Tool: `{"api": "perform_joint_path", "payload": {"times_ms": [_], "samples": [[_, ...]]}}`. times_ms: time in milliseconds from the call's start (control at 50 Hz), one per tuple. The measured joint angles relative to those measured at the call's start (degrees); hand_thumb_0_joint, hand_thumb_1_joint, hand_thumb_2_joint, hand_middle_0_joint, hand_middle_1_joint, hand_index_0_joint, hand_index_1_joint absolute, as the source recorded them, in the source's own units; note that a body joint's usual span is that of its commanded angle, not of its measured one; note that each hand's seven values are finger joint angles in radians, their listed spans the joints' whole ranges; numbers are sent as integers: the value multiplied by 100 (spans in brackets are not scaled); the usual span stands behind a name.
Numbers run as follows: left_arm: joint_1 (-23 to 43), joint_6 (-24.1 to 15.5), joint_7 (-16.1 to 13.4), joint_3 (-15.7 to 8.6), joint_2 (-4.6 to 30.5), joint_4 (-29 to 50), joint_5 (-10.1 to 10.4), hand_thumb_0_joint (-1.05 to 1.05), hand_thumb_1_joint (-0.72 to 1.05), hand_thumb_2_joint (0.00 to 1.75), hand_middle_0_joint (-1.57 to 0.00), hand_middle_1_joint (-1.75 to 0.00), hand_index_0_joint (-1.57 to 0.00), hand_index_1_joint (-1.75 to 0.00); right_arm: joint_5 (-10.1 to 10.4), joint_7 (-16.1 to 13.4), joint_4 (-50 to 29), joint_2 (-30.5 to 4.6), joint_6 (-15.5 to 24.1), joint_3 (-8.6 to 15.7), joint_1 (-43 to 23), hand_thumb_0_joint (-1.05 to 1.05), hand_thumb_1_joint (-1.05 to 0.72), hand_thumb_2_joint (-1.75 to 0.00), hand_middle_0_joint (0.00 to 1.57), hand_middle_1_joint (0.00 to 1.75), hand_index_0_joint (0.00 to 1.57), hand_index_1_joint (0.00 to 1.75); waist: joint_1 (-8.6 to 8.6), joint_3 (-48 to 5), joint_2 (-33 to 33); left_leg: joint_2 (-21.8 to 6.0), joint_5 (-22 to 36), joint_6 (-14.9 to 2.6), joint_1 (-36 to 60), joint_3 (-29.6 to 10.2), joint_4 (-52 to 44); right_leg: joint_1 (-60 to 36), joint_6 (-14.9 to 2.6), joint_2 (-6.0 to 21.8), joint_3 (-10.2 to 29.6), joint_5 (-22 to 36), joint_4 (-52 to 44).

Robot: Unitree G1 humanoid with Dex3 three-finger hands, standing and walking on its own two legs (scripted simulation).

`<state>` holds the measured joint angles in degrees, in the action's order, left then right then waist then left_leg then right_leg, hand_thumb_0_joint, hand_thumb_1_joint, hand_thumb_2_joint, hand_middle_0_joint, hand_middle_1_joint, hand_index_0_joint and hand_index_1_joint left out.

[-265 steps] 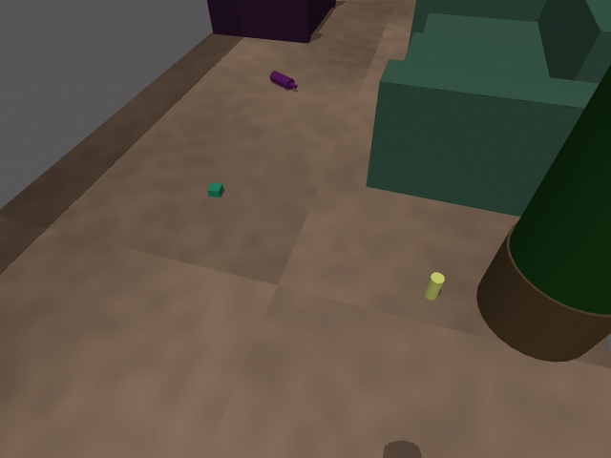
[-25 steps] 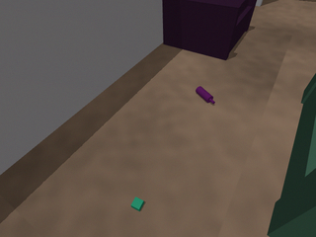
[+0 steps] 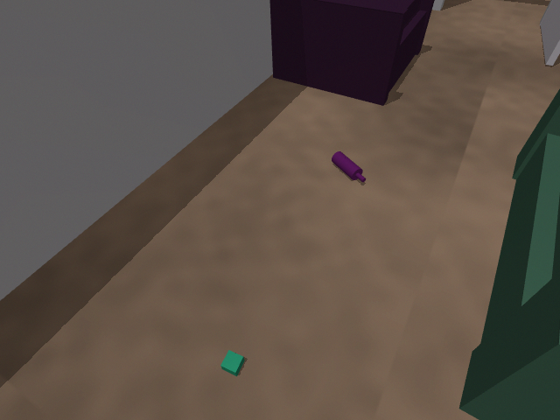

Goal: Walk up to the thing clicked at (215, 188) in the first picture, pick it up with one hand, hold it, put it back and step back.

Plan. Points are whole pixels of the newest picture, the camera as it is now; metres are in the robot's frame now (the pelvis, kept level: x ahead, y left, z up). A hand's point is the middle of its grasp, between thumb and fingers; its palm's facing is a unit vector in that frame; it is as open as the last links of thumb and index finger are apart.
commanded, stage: walk up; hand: left
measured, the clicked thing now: (232, 363) +0.45 +0.22 -0.76
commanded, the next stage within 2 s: none
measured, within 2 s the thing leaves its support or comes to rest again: neither
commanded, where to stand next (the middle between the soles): +0.05 -0.01 m, yaw -2 degrees
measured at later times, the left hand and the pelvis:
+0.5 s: hand out of the picture +0.07 +0.27 -0.17, palm faces +0.00 -0.93 -0.36, open 7.4 cm; pelvis -0.04 +0.01 -0.02, yaw +1 degrees
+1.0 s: hand out of the picture +0.02 +0.26 -0.16, palm faces -0.11 -0.92 -0.38, open 7.4 cm; pelvis -0.07 -0.01 -0.02, yaw -3 degrees
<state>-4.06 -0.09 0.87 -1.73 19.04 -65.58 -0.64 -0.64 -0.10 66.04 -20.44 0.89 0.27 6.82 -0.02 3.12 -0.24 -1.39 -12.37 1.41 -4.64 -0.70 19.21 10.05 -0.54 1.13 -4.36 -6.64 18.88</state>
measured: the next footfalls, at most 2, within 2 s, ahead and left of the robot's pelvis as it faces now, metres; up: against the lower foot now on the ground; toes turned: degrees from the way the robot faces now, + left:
right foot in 0.98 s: -0.03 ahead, -0.14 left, +0.00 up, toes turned -3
left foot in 1.40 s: +0.12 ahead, +0.11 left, +0.00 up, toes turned -2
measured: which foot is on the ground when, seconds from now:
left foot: down 0.00-1.00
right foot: down 0.00-0.60, up 0.62-0.96, down 0.98-1.00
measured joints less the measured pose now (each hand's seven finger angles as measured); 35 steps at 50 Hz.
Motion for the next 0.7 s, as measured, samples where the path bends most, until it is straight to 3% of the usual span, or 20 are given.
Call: {"api": "perform_joint_path", "payload": {"times_ms": [280, 420, 480, 540, 580, 600, 620, 660, 700], "samples": [[-41, 50, 22, -23, 4, 73, 18, 0, 90, 90, -21, -30, -20, -30, -7, 4, -70, 31, 19, -15, 19, 1, -90, -90, 20, 30, 20, 30, -36, -20, -7, 30, -30, -26, -49, 24, 47, 73, 23, 31, 29, -40, 82], [162, 259, -8, -146, 184, 554, 53, 0, 90, 90, -21, -30, -20, -30, 93, -54, -534, -108, -126, 127, -279, 1, -90, -90, 20, 30, 21, 30, -15, 485, 44, 61, -222, -43, -735, -33, 879, 660, -28, 82, -8, -154, 738], [267, 356, -3, -165, 223, 743, 13, 0, 90, 90, -21, -30, -20, -30, 90, -73, -722, -241, -200, 207, -340, 1, -90, -90, 20, 30, 20, 30, -3, 623, 16, 82, -464, -176, -1156, -24, 1581, 921, -47, 113, -42, -209, 1066], [360, 435, 1, -182, 245, 936, -88, 0, 90, 90, -21, -30, -20, -30, 62, -64, -881, -312, -256, 291, -261, 1, -90, -90, 20, 30, 20, 30, -22, 667, 137, 264, -1433, -331, -1425, 72, 2542, 1216, -22, 250, 28, -269, 1432], [402, 494, 4, -173, 290, 1073, -125, 0, 90, 90, -21, -30, -20, -30, 55, -40, -986, -313, -237, 336, -103, 1, -90, -90, 20, 30, 20, 30, 14, 605, 246, 293, -1426, -408, -1364, 130, 2613, 1482, 18, 338, 59, -316, 1707], [414, 514, -1, -163, 301, 1139, -128, 1, 90, 90, -21, -30, -20, -30, 33, -26, -1038, -340, -205, 347, 19, 1, -90, -90, 20, 30, 20, 30, 46, 536, 222, 214, -1155, -442, -1234, 66, 2266, 1656, 3, 319, 33, -394, 1908], [467, 519, -16, -172, 330, 1180, -121, 1, 90, 90, -21, -30, -20, -30, -19, -33, -1034, -315, -171, 375, 88, 1, -90, -90, 20, 30, 20, 30, 76, 565, 264, 211, -1109, -366, -1259, 29, 2266, 1819, 2, 250, 158, -808, 2227], [496, 529, -46, -221, 408, 1249, -128, 1, 90, 90, -21, -30, -20, -30, -147, -57, -978, -155, -143, 362, 207, 1, -90, -90, 20, 30, 20, 30, 88, 703, 471, 275, -1130, -298, -1247, 61, 2366, 1976, -47, -64, 734, -1639, 3021], [369, 530, -50, -247, 435, 1270, -123, 0, 90, 90, -20, -30, -20, -30, -214, -73, -928, -24, -118, 293, 393, 1, -90, -90, 20, 30, 20, 30, 117, 645, 572, 260, -1036, -266, -1210, 43, 2232, 1990, -58, -358, 1052, -1973, 3618]]}}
